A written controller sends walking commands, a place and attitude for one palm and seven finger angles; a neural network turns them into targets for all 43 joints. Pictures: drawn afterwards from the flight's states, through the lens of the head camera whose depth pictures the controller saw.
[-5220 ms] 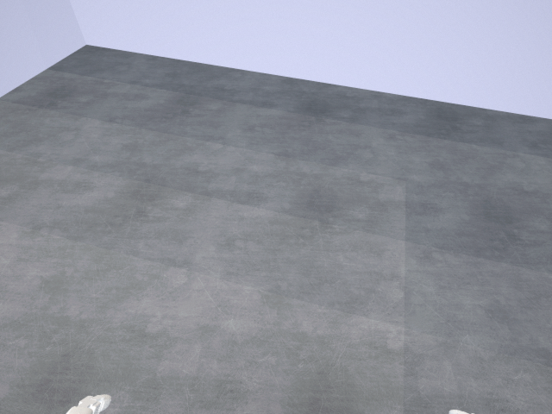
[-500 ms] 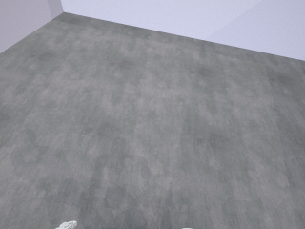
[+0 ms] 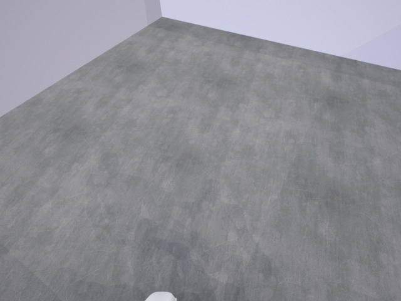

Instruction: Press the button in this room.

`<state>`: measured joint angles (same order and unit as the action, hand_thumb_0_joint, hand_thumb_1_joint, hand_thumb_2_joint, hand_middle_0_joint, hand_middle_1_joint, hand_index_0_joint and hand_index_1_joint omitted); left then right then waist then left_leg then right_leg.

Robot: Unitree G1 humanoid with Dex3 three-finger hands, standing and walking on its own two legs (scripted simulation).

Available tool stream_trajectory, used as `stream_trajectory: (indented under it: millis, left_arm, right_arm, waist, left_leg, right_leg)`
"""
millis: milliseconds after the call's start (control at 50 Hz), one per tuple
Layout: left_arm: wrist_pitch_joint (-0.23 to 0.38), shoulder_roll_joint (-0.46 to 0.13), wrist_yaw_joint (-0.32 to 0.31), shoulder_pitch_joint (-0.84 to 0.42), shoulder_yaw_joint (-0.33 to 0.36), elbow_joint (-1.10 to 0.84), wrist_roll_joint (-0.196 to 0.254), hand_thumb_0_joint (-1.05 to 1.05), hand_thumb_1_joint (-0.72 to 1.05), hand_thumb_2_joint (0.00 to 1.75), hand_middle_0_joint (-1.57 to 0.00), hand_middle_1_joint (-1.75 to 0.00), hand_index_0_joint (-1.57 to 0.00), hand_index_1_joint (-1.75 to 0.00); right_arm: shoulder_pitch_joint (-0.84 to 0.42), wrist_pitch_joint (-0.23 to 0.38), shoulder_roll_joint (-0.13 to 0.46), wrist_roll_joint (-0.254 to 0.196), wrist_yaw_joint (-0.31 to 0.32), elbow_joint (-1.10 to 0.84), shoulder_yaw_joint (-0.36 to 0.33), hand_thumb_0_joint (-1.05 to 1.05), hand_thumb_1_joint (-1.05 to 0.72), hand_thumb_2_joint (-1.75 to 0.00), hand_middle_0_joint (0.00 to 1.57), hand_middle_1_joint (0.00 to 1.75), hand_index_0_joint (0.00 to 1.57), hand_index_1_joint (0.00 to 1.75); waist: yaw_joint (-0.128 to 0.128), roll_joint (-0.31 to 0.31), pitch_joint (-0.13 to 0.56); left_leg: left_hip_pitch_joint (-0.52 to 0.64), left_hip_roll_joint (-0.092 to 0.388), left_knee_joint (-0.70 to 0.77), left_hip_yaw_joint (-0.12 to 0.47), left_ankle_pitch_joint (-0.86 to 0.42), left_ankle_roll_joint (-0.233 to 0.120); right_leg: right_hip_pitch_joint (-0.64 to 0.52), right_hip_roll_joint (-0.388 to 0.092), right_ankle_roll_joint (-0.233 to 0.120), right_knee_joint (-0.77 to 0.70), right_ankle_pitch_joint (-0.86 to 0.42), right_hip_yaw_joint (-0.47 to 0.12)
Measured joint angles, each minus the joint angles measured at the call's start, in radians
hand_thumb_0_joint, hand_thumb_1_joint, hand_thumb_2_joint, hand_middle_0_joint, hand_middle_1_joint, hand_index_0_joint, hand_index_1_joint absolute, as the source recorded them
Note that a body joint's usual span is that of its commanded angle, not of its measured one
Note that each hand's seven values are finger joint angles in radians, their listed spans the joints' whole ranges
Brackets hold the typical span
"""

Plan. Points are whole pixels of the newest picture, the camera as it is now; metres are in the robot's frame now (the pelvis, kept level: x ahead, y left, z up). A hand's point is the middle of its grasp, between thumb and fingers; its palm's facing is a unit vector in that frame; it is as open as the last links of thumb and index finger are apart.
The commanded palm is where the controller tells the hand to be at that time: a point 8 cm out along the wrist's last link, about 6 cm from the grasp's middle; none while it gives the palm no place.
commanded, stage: turn or walk to find it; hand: left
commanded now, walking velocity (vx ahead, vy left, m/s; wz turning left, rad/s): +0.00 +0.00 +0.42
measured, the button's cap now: out of the picture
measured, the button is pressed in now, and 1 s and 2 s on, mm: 0 0 0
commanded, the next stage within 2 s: none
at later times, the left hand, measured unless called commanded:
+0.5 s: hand out of the picture +0.04 +0.25 -0.16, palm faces +0.24 -0.93 -0.26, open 7.4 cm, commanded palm none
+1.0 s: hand out of the picture -0.08 +0.20 -0.18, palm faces +0.47 -0.86 -0.22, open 7.4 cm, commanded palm none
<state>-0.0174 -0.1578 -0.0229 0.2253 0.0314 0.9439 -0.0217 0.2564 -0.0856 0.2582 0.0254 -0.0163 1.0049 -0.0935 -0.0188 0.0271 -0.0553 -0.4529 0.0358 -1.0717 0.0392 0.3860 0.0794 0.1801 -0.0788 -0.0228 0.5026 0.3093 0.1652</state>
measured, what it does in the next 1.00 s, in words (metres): steps on the spot, turning left: left foot, then right foot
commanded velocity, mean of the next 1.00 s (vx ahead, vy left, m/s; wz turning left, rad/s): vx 0.00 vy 0.00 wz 0.42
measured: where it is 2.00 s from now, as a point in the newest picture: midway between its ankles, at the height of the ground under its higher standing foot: outside the picture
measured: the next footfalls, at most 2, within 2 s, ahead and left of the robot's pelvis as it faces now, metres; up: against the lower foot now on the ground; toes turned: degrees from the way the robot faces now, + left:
left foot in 0.16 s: +0.01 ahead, +0.16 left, +0.00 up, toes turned +8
right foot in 0.58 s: +0.06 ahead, -0.09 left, +0.00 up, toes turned +9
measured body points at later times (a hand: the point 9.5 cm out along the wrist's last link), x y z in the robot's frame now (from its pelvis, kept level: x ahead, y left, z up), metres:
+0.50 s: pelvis -0.01 +0.03 +0.00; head +0.02 +0.03 +0.45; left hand +0.03 +0.30 -0.14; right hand +0.13 -0.19 -0.15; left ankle -0.03 +0.15 -0.74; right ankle +0.02 -0.10 -0.71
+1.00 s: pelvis -0.03 +0.01 -0.01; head +0.00 +0.03 +0.44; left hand -0.10 +0.24 -0.16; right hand +0.13 -0.20 -0.15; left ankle -0.10 +0.11 -0.72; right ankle +0.03 -0.09 -0.74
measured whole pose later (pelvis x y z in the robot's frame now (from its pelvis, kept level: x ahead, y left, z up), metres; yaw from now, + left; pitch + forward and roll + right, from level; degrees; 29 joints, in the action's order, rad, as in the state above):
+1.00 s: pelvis -0.03 +0.01 -0.01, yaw +26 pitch -1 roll +0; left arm -0.02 -0.19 -0.02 0.25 0.04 0.96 -0.03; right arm 0.20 -0.07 0.23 0.01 -0.02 1.00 -0.07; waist 0.02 -0.02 -0.09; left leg -0.31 0.04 -0.75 -0.05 0.43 0.06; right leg 0.25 -0.15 0.00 0.58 0.30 0.27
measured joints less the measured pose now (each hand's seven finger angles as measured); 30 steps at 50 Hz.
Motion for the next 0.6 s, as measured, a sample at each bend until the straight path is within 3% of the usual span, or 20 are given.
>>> stream_trajectory:
  millis: [100,160,180,240,320,440,520,560,600]
  left_arm:
    - [-0.001,-0.027,0.006,0.026,0.011,0.018,-0.008,0.00,0.90,0.90,-0.20,-0.30,-0.20,-0.30]
    - [-0.009,-0.053,0.007,0.047,0.019,0.029,0.000,0.00,0.90,0.90,-0.20,-0.30,-0.20,-0.30]
    - [-0.017,-0.069,0.006,0.048,0.024,0.035,0.004,0.00,0.90,0.90,-0.20,-0.30,-0.20,-0.30]
    - [-0.050,-0.100,-0.002,0.048,0.032,0.052,0.006,0.01,0.91,0.90,-0.20,-0.30,-0.20,-0.30]
    - [-0.055,-0.105,0.007,0.021,0.034,0.051,0.009,0.01,0.91,0.90,-0.20,-0.30,-0.20,-0.30]
    - [-0.042,-0.088,0.012,-0.038,0.027,0.006,0.013,0.01,0.91,0.90,-0.20,-0.30,-0.20,-0.30]
    - [-0.029,-0.070,0.012,-0.072,0.020,-0.023,0.017,0.01,0.91,0.90,-0.20,-0.30,-0.20,-0.30]
    - [-0.015,-0.062,0.013,-0.074,0.016,-0.038,0.017,0.00,0.91,0.90,-0.20,-0.30,-0.20,-0.30]
    - [0.003,-0.044,0.011,-0.074,0.011,-0.043,0.007,0.00,0.91,0.90,-0.20,-0.30,-0.20,-0.30]
  right_arm:
    - [-0.063,0.015,-0.007,-0.010,0.003,-0.016,0.016,0.01,-0.91,-0.90,0.20,0.30,0.19,0.30]
    - [-0.095,0.039,-0.009,-0.012,0.002,-0.037,0.027,0.01,-0.91,-0.90,0.20,0.30,0.19,0.30]
    - [-0.109,0.049,-0.019,-0.010,0.003,-0.041,0.028,0.01,-0.91,-0.90,0.20,0.30,0.20,0.30]
    - [-0.130,0.066,-0.045,-0.007,0.006,-0.057,0.044,0.01,-0.91,-0.90,0.20,0.30,0.20,0.30]
    - [-0.133,0.071,-0.057,-0.003,0.020,-0.069,0.057,0.00,-0.91,-0.90,0.20,0.30,0.20,0.30]
    - [-0.118,0.065,-0.059,-0.001,0.017,-0.067,0.060,0.00,-0.91,-0.90,0.21,0.30,0.20,0.30]
    - [-0.094,0.052,-0.053,0.001,0.012,-0.062,0.052,0.00,-0.91,-0.90,0.21,0.30,0.20,0.30]
    - [-0.078,0.045,-0.046,-0.001,0.010,-0.059,0.045,0.00,-0.91,-0.90,0.21,0.30,0.20,0.30]
    - [-0.067,0.036,-0.030,-0.007,0.009,-0.054,0.032,0.01,-0.91,-0.90,0.21,0.30,0.20,0.30]
  waist:
    - [0.034,-0.036,-0.025]
    - [0.045,-0.051,-0.025]
    - [0.048,-0.073,-0.029]
    - [0.060,-0.096,-0.028]
    - [0.051,-0.069,-0.020]
    - [0.034,-0.036,-0.019]
    - [0.016,-0.015,-0.016]
    - [0.013,-0.008,-0.008]
    - [0.009,0.021,-0.009]
  left_leg:
    - [0.112,0.004,0.275,-0.055,0.049,-0.007]
    - [0.203,-0.007,0.494,-0.088,-0.085,-0.032]
    - [0.199,-0.023,0.488,-0.092,-0.079,-0.052]
    - [0.205,-0.032,0.478,-0.090,-0.048,-0.091]
    - [0.232,-0.031,0.543,-0.054,-0.088,-0.097]
    - [0.243,-0.047,0.590,-0.009,-0.129,-0.092]
    - [0.221,-0.057,0.568,0.025,-0.130,-0.075]
    - [0.197,-0.065,0.531,0.037,-0.117,-0.060]
    - [0.147,-0.065,0.423,0.055,-0.031,-0.052]
  right_leg:
    - [0.027,-0.044,0.025,0.055,0.028,0.037]
    - [0.059,-0.069,0.052,0.137,0.070,0.060]
    - [0.085,-0.080,0.064,0.199,0.106,0.038]
    - [0.169,-0.045,0.081,0.429,0.236,-0.046]
    - [0.230,-0.015,0.094,0.551,0.190,-0.084]
    - [0.222,-0.002,0.105,0.431,0.156,-0.122]
    - [0.162,0.019,0.099,0.259,0.114,-0.122]
    - [0.106,0.027,0.095,0.124,0.022,-0.110]
    - [0.095,0.036,0.046,0.099,-0.012,-0.086]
